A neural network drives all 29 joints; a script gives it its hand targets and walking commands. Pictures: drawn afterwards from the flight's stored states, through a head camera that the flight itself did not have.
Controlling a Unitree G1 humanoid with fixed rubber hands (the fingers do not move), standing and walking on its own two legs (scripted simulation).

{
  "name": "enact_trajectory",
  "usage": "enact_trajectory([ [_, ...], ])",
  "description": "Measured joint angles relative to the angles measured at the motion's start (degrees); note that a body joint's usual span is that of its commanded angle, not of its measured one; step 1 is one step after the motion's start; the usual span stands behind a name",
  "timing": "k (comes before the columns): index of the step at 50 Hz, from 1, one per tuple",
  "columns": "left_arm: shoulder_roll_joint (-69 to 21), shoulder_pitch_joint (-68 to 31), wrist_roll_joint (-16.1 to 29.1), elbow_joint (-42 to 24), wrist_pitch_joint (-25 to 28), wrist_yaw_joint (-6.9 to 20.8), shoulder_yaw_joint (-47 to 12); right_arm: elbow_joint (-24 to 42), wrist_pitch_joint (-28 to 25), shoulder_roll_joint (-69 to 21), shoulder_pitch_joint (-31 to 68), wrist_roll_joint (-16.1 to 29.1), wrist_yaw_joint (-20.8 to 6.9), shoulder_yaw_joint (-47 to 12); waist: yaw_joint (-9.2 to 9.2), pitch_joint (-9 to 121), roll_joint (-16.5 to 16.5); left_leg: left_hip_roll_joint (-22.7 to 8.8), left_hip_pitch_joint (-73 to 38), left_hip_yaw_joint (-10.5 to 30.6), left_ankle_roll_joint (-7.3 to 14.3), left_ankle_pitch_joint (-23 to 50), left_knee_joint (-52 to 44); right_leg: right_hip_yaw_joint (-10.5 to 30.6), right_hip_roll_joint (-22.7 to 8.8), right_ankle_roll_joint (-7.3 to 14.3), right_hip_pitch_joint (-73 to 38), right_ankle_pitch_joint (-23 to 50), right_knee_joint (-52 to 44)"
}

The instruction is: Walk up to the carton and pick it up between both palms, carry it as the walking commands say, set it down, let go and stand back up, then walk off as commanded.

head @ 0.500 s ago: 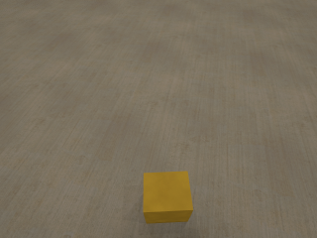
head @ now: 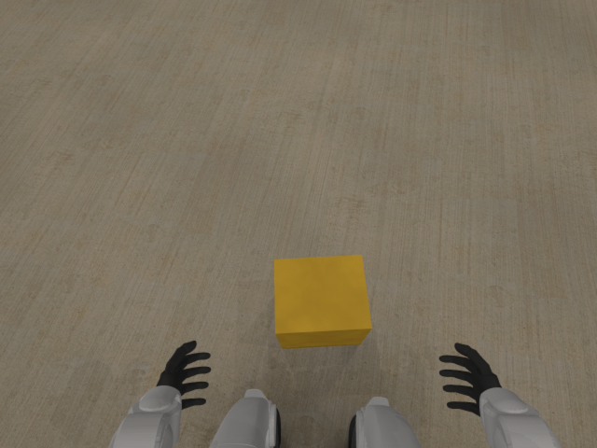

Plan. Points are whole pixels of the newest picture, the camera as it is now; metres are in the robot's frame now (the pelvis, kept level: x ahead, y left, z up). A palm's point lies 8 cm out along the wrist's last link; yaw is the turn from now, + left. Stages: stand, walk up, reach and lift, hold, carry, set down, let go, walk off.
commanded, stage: reach and lift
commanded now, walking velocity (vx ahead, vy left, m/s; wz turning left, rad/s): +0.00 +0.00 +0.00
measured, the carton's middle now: (319, 304) +0.44 +0.00 -0.59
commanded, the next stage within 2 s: none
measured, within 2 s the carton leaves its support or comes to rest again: neither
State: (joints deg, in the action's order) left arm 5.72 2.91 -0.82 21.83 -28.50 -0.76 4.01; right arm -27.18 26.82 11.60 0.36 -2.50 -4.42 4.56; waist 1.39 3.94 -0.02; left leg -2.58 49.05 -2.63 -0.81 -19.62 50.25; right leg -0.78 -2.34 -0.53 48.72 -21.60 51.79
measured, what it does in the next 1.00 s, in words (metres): lowers itself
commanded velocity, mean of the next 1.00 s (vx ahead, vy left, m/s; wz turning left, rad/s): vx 0.00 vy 0.00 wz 0.00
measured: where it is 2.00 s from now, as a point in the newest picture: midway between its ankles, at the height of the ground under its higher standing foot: outside the picture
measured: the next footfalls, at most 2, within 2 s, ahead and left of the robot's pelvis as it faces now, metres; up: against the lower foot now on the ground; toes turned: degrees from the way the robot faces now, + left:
none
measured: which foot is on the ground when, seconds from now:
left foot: down 0.00-1.00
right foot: down 0.00-1.00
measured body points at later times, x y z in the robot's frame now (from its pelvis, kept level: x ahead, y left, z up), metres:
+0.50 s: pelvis -0.06 +0.00 -0.04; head +0.13 -0.01 +0.36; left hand +0.31 +0.20 -0.14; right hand +0.33 -0.22 -0.15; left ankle +0.04 +0.13 -0.69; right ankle +0.02 -0.13 -0.69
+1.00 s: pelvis -0.04 -0.01 -0.07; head +0.25 -0.01 +0.27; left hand +0.45 +0.20 -0.17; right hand +0.48 -0.22 -0.17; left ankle +0.04 +0.13 -0.69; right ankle +0.02 -0.13 -0.69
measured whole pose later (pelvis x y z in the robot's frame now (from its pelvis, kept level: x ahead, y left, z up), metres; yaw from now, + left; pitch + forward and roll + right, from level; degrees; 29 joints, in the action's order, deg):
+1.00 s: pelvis -0.04 -0.01 -0.07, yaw +0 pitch +44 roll +1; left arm 10.4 -55.6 0.8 45.4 -7.8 -4.7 17.8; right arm -55.0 6.5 20.0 61.7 0.3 -4.2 15.3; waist 1.4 5.3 0.3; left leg -3.0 88.7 -1.5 -1.2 -16.8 61.2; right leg -0.8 -1.7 0.1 88.5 -19.0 63.0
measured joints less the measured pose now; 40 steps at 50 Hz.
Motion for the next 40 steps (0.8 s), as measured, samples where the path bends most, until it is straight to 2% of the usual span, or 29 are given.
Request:
enact_trajectory([
  [9,-0.67,-9.08,0.52,1.80,-0.89,-0.80,1.92,-1.96,0.94,0.96,9.60,1.17,-0.05,1.38,0.06,-3.31,0.44,-0.23,4.95,0.15,0.02,-0.18,6.22,0.28,0.12,0.30,5.13,-0.25,6.47],
  [19,2.00,-29.95,2.05,11.92,-0.70,-2.92,4.05,-12.76,0.11,2.96,29.19,2.09,0.65,3.65,0.47,-6.62,0.02,-0.36,11.61,1.02,-0.20,0.51,10.81,-0.14,0.33,0.62,11.53,0.35,10.90],
  [32,1.48,-43.32,2.27,19.07,10.15,-5.07,8.40,-22.66,-10.47,4.62,44.94,3.13,1.97,7.29,0.25,-3.04,0.23,-0.15,24.96,1.31,-0.42,2.33,10.80,-0.30,0.20,0.72,24.94,1.89,11.25],
  [40,3.96,-50.33,3.19,21.69,16.82,-4.97,10.23,-26.26,-16.99,7.29,52.96,4.47,1.52,8.19,-0.13,-0.23,0.42,-0.36,32.98,1.37,-0.54,2.41,11.34,-0.27,0.44,0.77,32.97,2.12,11.64],
])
